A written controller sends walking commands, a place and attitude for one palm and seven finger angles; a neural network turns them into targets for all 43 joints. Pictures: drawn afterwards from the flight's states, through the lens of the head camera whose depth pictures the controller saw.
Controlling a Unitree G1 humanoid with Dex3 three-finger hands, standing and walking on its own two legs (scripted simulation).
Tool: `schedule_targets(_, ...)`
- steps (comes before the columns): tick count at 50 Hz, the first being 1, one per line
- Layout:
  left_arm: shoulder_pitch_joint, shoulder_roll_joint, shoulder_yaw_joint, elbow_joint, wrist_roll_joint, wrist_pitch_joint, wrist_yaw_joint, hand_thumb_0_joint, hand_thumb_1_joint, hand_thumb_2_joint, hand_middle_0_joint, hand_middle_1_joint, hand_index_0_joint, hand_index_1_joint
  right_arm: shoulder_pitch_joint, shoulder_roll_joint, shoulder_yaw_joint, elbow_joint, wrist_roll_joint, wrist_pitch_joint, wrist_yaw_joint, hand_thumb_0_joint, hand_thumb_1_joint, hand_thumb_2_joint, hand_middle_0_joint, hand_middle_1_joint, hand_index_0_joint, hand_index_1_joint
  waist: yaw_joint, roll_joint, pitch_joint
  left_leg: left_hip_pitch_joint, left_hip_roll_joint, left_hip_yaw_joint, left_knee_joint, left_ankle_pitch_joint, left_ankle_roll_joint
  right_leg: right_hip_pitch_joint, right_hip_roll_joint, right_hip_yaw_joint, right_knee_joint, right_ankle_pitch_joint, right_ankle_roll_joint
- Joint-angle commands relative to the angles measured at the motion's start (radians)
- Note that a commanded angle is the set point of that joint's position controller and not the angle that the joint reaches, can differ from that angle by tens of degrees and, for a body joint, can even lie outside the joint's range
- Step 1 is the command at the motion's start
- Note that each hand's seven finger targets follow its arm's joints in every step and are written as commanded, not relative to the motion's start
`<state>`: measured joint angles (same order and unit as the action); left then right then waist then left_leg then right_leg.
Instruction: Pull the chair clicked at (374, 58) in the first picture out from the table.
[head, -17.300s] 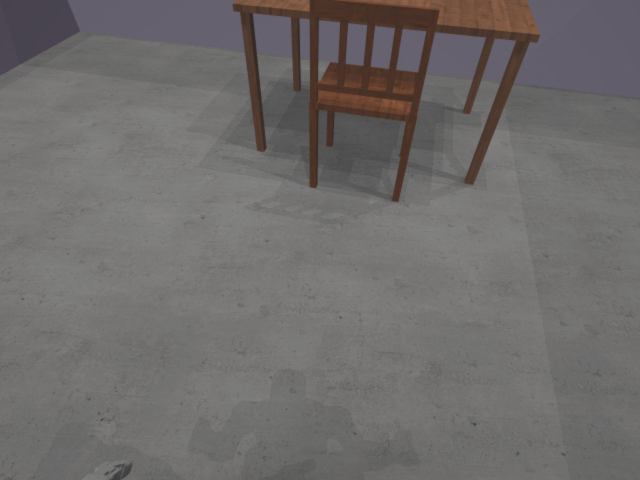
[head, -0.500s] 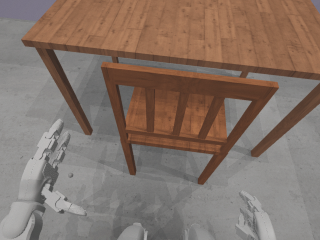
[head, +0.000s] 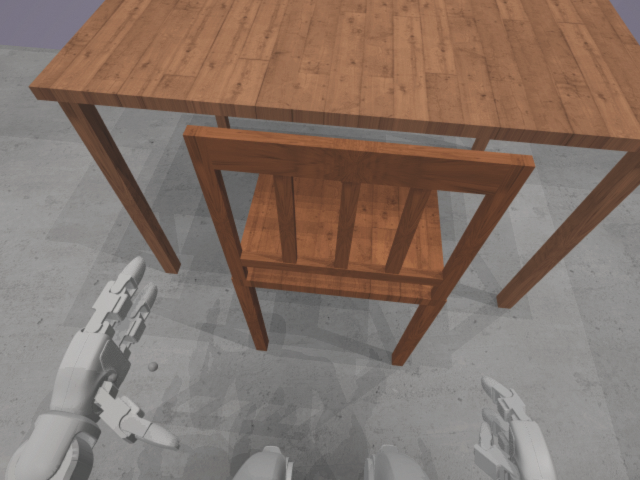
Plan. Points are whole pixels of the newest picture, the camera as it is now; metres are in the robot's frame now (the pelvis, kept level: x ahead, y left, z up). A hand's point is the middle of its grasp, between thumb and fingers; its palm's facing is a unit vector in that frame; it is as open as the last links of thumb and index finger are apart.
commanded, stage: aim the fingers beside a spindle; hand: left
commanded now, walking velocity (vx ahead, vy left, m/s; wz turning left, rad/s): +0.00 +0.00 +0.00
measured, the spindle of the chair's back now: (345, 227) +0.49 -0.02 -0.04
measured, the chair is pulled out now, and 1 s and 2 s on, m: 0.00 0.00 0.00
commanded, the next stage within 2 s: none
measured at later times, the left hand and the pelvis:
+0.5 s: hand (170, 333) +0.28 +0.19 +0.02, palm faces -0.05 -1.00 -0.05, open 16.9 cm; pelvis +0.00 -0.01 -0.01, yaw +0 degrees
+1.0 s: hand (189, 309) +0.32 +0.18 +0.01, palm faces -0.08 -1.00 -0.04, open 17.0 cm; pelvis -0.01 +0.00 -0.02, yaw +0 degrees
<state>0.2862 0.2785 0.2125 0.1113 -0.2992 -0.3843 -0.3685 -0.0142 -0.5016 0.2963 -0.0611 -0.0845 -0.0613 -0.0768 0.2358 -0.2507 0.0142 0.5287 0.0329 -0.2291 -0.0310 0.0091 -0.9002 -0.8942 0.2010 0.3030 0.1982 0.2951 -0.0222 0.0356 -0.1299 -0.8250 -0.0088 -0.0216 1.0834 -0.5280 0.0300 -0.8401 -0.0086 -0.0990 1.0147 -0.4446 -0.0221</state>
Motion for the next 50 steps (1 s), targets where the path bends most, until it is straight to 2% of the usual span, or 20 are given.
schedule_targets(1,-0.089,0.152,0.126,-0.193,-0.031,-0.108,0.033,0.000,-0.500,0.300,-0.060,-0.080,-0.060,-0.080,-0.022,-0.133,-0.057,-0.125,0.000,-0.055,-0.017,0.000,-0.900,-0.900,0.200,0.300,0.200,0.300,-0.001,0.015,-0.219,0.091,0.001,-0.032,-0.166,0.293,-0.019,0.207,0.015,0.040,-0.117,0.173,-0.004)
schedule_targets(5,-0.164,0.132,0.084,-0.072,-0.008,-0.089,0.014,0.000,-0.500,0.300,-0.060,-0.080,-0.060,-0.080,-0.022,-0.148,-0.055,-0.113,0.006,-0.047,-0.021,0.000,-0.900,-0.900,0.200,0.300,0.200,0.300,-0.032,-0.014,-0.146,0.029,0.001,-0.025,-0.148,0.199,-0.011,0.142,0.010,0.054,-0.127,0.087,0.000)
schedule_targets(6,-0.199,0.119,0.059,-0.070,-0.006,-0.087,0.000,0.000,-0.500,0.300,-0.060,-0.080,-0.060,-0.080,-0.020,-0.153,-0.053,-0.114,0.007,-0.049,-0.023,0.000,-0.900,-0.900,0.200,0.300,0.200,0.300,-0.038,0.001,-0.163,0.031,-0.001,-0.024,-0.143,0.189,-0.009,0.137,0.007,0.060,-0.125,0.081,0.001)
schedule_targets(9,-0.227,0.158,0.080,-0.088,-0.011,-0.081,-0.027,0.000,-0.500,0.300,-0.060,-0.080,-0.060,-0.080,-0.013,-0.156,-0.057,-0.123,0.008,-0.054,-0.029,0.000,-0.900,-0.900,0.200,0.300,0.200,0.300,-0.024,-0.003,-0.248,0.047,-0.002,-0.019,-0.132,0.229,-0.005,0.197,0.002,0.078,-0.122,0.129,0.001)
schedule_targets(10,-0.233,0.172,0.090,-0.109,-0.013,-0.085,-0.028,0.000,-0.500,0.300,-0.060,-0.080,-0.060,-0.080,-0.014,-0.155,-0.055,-0.125,0.007,-0.057,-0.028,0.000,-0.900,-0.900,0.200,0.300,0.200,0.300,-0.013,0.029,-0.271,0.058,-0.002,-0.021,-0.131,0.260,-0.006,0.211,0.004,0.077,-0.110,0.162,-0.003)
schedule_targets(12,-0.261,0.189,0.107,-0.144,-0.020,-0.098,-0.022,0.000,-0.500,0.300,-0.060,-0.080,-0.060,-0.080,-0.007,-0.150,-0.056,-0.118,0.003,-0.061,-0.027,0.000,-0.900,-0.900,0.200,0.300,0.200,0.300,-0.011,0.038,-0.319,0.086,0.000,-0.021,-0.126,0.314,-0.008,0.230,0.004,0.074,-0.098,0.220,-0.001)
schedule_targets(15,-0.230,0.193,0.136,-0.128,-0.026,-0.112,0.007,0.000,-0.500,0.300,-0.060,-0.080,-0.060,-0.080,-0.010,-0.143,-0.056,-0.111,-0.003,-0.060,-0.022,0.000,-0.900,-0.900,0.200,0.300,0.200,0.300,0.002,0.024,-0.316,0.072,0.000,-0.022,-0.121,0.348,-0.010,0.238,0.006,0.069,-0.085,0.257,-0.001)
schedule_targets(20,-0.222,0.158,0.126,0.026,-0.011,-0.089,0.018,0.000,-0.500,0.300,-0.060,-0.080,-0.060,-0.080,-0.017,-0.148,-0.058,-0.102,0.002,-0.035,-0.014,0.000,-0.900,-0.900,0.200,0.300,0.200,0.300,-0.007,-0.035,-0.235,-0.011,-0.003,-0.008,-0.114,0.273,-0.008,0.203,0.001,0.078,-0.091,0.199,0.004)
schedule_targets(22,-0.258,0.158,0.114,0.033,-0.004,-0.082,0.006,0.000,-0.500,0.300,-0.060,-0.080,-0.060,-0.080,-0.011,-0.153,-0.059,-0.105,0.004,-0.030,-0.014,0.000,-0.900,-0.900,0.200,0.300,0.200,0.300,-0.010,-0.008,-0.246,-0.011,-0.003,-0.004,-0.114,0.260,-0.009,0.192,-0.002,0.081,-0.085,0.188,0.004)
schedule_targets(25,-0.330,0.169,0.107,0.011,-0.009,-0.091,-0.012,0.000,-0.500,0.300,-0.060,-0.080,-0.060,-0.080,-0.007,-0.156,-0.059,-0.110,0.005,-0.032,-0.018,0.000,-0.900,-0.900,0.200,0.300,0.200,0.300,-0.021,-0.023,-0.277,-0.014,-0.001,-0.005,-0.100,0.264,-0.003,0.202,-0.003,0.092,-0.084,0.198,0.004)
schedule_targets(28,-0.378,0.190,0.114,-0.058,-0.012,-0.128,-0.013,0.000,-0.500,0.300,-0.060,-0.080,-0.060,-0.080,-0.001,-0.152,-0.060,-0.104,0.000,-0.041,-0.020,0.000,-0.900,-0.900,0.200,0.300,0.200,0.300,-0.011,0.037,-0.350,0.034,0.001,-0.011,-0.095,0.319,-0.005,0.217,-0.003,0.090,-0.065,0.245,0.001)
schedule_targets(29,-0.390,0.177,0.106,-0.056,-0.015,-0.136,-0.008,0.000,-0.500,0.300,-0.060,-0.080,-0.060,-0.080,0.002,-0.149,-0.060,-0.100,-0.002,-0.045,-0.020,0.000,-0.900,-0.900,0.200,0.300,0.200,0.300,-0.018,0.017,-0.353,0.036,0.002,-0.011,-0.091,0.322,-0.005,0.214,-0.002,0.087,-0.062,0.252,0.004)
schedule_targets(30,-0.395,0.198,0.126,-0.062,-0.015,-0.148,0.000,0.000,-0.500,0.300,-0.060,-0.080,-0.060,-0.080,0.003,-0.151,-0.062,-0.091,-0.003,-0.047,-0.021,0.000,-0.900,-0.900,0.200,0.300,0.200,0.300,-0.016,0.019,-0.366,0.039,0.004,-0.015,-0.082,0.337,-0.005,0.208,0.000,0.085,-0.053,0.265,0.002)
schedule_targets(33,-0.398,0.157,0.102,0.016,-0.009,-0.144,0.015,0.000,-0.500,0.300,-0.060,-0.080,-0.060,-0.080,0.007,-0.152,-0.061,-0.077,-0.005,-0.043,-0.017,0.000,-0.900,-0.900,0.200,0.300,0.200,0.300,-0.023,-0.001,-0.324,0.020,0.004,-0.018,-0.083,0.317,-0.010,0.163,-0.001,0.071,-0.044,0.237,0.005)
schedule_targets(35,-0.400,0.168,0.110,0.075,0.003,-0.129,0.018,0.000,-0.500,0.300,-0.060,-0.080,-0.060,-0.080,0.004,-0.160,-0.061,-0.073,-0.003,-0.033,-0.017,0.000,-0.900,-0.900,0.200,0.300,0.200,0.300,-0.021,-0.005,-0.304,-0.008,0.002,-0.014,-0.078,0.289,-0.008,0.149,-0.003,0.076,-0.043,0.212,0.003)
schedule_targets(38,-0.437,0.143,0.076,0.127,0.018,-0.096,0.015,0.000,-0.500,0.300,-0.060,-0.080,-0.060,-0.080,0.000,-0.162,-0.059,-0.085,0.001,-0.016,-0.013,0.000,-0.900,-0.900,0.200,0.300,0.200,0.300,-0.024,-0.012,-0.280,-0.032,0.001,-0.010,-0.088,0.241,-0.010,0.125,-0.005,0.072,-0.045,0.165,0.003)
schedule_targets(41,-0.498,0.178,0.101,0.102,0.022,-0.099,0.019,0.000,-0.500,0.300,-0.060,-0.080,-0.060,-0.080,0.004,-0.164,-0.060,-0.091,-0.002,-0.007,-0.015,0.000,-0.900,-0.900,0.200,0.300,0.200,0.300,-0.020,-0.021,-0.334,-0.033,0.001,-0.010,-0.075,0.253,-0.005,0.147,-0.006,0.084,-0.037,0.183,0.002)
schedule_targets(45,-0.550,0.210,0.125,0.039,0.022,-0.141,0.043,0.000,-0.500,0.300,-0.060,-0.080,-0.060,-0.080,0.008,-0.156,-0.058,-0.089,-0.010,-0.004,-0.014,0.000,-0.900,-0.900,0.200,0.300,0.200,0.300,-0.012,0.030,-0.397,0.011,0.004,-0.019,-0.068,0.319,-0.010,0.157,-0.001,0.076,-0.013,0.233,-0.003)
schedule_targets(48,-0.589,0.154,0.074,0.054,0.031,-0.157,0.057,0.000,-0.500,0.300,-0.060,-0.080,-0.060,-0.080,0.012,-0.153,-0.058,-0.073,-0.014,-0.003,-0.010,0.000,-0.900,-0.900,0.200,0.300,0.200,0.300,-0.030,0.046,-0.394,0.041,0.010,-0.030,-0.064,0.341,-0.019,0.101,0.000,0.060,0.003,0.229,-0.001)
schedule_targets(50,-0.579,0.119,0.040,0.110,0.041,-0.144,0.059,0.000,-0.500,0.300,-0.060,-0.080,-0.060,-0.080,0.020,-0.157,-0.060,-0.069,-0.013,0.002,-0.007,0.000,-0.900,-0.900,0.200,0.300,0.200,0.300,-0.041,0.019,-0.369,0.034,0.012,-0.040,-0.063,0.335,-0.020,0.068,0.002,0.051,0.006,0.210,-0.002)
